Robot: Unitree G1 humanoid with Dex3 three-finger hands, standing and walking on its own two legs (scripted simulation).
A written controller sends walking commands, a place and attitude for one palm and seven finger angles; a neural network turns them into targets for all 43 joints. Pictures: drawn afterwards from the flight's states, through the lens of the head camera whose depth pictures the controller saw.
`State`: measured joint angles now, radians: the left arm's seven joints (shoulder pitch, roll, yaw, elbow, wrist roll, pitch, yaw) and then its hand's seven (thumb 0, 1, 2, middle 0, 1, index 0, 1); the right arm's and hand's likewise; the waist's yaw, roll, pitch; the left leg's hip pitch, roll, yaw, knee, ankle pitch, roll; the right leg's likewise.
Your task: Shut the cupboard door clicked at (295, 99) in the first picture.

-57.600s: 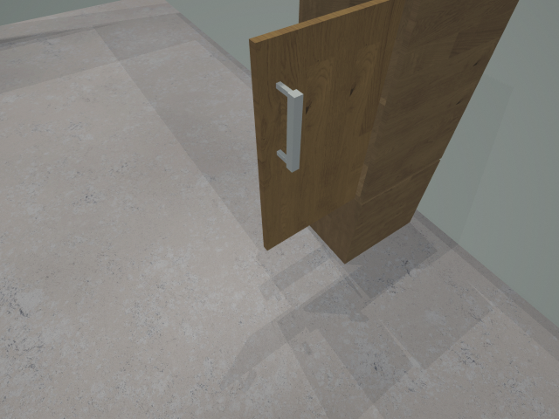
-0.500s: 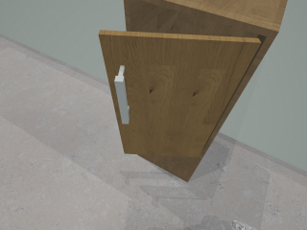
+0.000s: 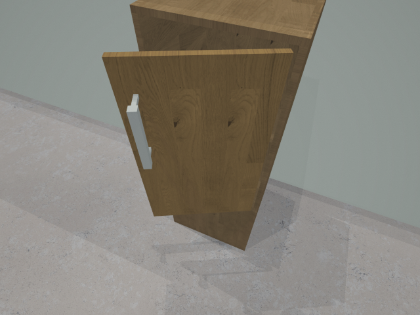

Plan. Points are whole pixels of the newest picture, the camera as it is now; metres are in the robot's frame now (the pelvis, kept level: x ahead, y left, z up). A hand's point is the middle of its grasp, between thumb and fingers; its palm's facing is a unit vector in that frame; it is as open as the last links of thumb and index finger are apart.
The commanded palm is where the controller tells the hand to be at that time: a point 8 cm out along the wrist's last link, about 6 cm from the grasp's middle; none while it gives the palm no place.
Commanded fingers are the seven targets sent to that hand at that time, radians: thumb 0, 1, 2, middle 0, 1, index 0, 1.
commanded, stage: come to a stop and stand still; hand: left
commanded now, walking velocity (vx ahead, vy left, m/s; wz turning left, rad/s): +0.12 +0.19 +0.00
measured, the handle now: (142, 134) +0.46 +0.16 +0.08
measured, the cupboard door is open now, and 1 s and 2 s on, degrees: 27 27 27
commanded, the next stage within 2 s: look again from close up in 0.64 s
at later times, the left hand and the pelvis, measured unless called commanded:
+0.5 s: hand out of the picture +0.01 +0.17 -0.18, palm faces +0.07 -0.99 -0.14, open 7.4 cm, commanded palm none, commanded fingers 0.00 0.90 0.90 -0.20 -0.30 -0.20 -0.30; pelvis +0.03 +0.01 +0.01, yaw +1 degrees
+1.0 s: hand out of the picture +0.01 +0.19 -0.17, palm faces +0.02 -0.97 -0.25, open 7.4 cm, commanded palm none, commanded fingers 0.00 0.90 0.90 -0.20 -0.30 -0.20 -0.30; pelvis +0.01 +0.01 +0.00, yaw +1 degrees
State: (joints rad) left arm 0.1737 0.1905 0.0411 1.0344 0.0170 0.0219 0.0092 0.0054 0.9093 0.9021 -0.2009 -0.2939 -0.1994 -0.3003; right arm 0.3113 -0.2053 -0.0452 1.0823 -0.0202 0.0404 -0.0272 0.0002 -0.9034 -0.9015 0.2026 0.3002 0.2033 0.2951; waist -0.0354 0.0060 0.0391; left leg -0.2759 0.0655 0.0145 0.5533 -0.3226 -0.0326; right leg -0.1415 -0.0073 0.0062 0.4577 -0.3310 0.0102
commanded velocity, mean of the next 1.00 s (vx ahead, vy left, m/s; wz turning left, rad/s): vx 0.01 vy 0.02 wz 0.00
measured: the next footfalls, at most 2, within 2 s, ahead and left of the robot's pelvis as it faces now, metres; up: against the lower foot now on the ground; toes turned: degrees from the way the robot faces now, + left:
left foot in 0.22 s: +0.06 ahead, +0.11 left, +0.00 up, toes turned +2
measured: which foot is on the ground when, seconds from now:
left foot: up 0.00-0.20, down 0.22-1.00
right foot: down 0.00-1.00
